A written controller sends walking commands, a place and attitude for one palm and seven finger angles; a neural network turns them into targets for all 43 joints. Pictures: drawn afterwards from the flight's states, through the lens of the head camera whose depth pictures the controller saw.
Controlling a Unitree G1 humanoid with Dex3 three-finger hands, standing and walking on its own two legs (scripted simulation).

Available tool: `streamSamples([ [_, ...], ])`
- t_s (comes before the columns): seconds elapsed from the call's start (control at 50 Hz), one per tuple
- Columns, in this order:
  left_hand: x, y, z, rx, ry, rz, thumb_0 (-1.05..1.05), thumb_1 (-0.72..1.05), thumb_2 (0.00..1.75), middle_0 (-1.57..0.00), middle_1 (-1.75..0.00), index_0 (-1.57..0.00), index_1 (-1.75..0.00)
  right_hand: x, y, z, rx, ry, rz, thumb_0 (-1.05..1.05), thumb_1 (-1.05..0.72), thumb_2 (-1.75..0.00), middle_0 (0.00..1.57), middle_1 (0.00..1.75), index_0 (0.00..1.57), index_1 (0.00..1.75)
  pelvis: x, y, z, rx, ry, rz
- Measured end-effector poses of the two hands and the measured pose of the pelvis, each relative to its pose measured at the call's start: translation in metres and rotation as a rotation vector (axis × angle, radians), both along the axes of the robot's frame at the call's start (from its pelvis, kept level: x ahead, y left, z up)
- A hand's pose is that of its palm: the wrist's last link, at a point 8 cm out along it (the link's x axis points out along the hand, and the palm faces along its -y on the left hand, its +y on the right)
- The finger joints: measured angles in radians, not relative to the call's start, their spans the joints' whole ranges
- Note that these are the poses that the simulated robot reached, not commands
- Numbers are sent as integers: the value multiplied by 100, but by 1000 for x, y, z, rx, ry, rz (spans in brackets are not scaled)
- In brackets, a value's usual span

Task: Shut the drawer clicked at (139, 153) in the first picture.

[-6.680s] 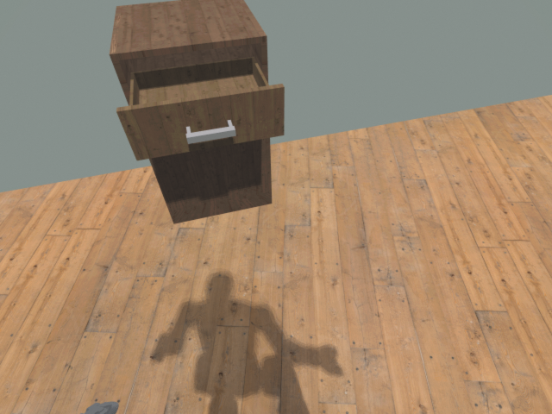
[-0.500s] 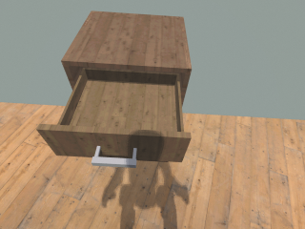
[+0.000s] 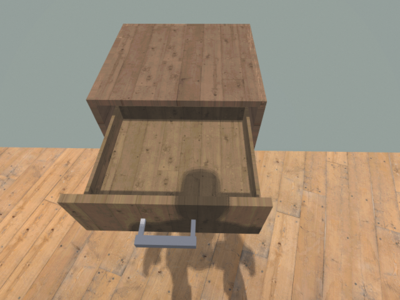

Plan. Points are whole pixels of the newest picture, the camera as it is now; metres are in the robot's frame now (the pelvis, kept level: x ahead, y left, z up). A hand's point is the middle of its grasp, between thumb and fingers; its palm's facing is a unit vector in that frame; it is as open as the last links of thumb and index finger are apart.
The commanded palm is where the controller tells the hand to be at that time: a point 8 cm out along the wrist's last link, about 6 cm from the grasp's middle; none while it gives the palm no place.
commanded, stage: come to a stop and stand still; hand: left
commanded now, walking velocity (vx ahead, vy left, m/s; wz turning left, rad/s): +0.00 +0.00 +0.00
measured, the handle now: (167, 232) +0.26 +0.10 -0.06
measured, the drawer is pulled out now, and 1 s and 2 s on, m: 0.29 0.29 0.29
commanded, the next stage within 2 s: look again from close up in 1.10 s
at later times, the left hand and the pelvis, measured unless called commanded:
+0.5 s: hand out of the picture +0.08 +0.13 -0.16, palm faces +0.03 -0.97 -0.24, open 7.4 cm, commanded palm none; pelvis +0.02 -0.05 +0.00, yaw +1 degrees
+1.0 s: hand out of the picture -0.01 +0.11 -0.17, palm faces +0.02 -0.97 -0.23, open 7.4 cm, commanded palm none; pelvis -0.02 -0.06 +0.00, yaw +0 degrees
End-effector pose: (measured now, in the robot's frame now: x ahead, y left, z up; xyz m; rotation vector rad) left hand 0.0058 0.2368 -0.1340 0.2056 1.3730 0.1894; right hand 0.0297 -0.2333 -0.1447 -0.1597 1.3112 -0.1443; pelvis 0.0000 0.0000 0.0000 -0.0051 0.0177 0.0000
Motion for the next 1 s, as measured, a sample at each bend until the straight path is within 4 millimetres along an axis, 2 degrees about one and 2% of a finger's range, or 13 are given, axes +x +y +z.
streamSamples([
  [0.22,63,-31,-1,-10,-101,-10,0,91,90,-20,-30,-20,-30,18,-20,-6,3,27,-13,1,-91,-90,20,29,20,30,23,-23,-2,1,0,15],
  [0.3,75,-40,1,-9,-131,-15,0,90,90,-20,-30,-20,-30,24,-28,-6,4,16,-14,1,-91,-90,20,29,20,30,26,-31,-2,3,-2,17],
  [0.38,78,-47,2,-8,-143,-18,0,90,90,-20,-30,-20,-30,27,-36,-6,5,4,-16,0,-91,-90,20,29,20,30,25,-39,-1,5,-5,17],
  [0.48,69,-55,3,-9,-135,-16,0,90,90,-20,-30,-20,-30,24,-43,-4,7,2,-15,0,-91,-90,20,29,20,30,20,-47,0,7,-11,17],
  [0.6,47,-63,3,-12,-103,-8,0,90,90,-20,-30,-20,-30,8,-49,-4,14,22,-18,0,-91,-90,20,29,20,30,12,-55,2,7,-20,15],
  [0.84,-3,-72,2,-22,-19,8,0,91,90,-20,-30,-20,-30,-44,-46,-4,44,107,-34,0,-91,-90,20,29,20,30,-7,-63,4,7,-30,8],
  [1.0,-21,-75,1,-30,11,8,0,91,90,-20,-30,-20,-30,-77,-37,-5,64,155,-59,0,-91,-90,20,29,20,30,-16,-63,4,8,-31,-1],
])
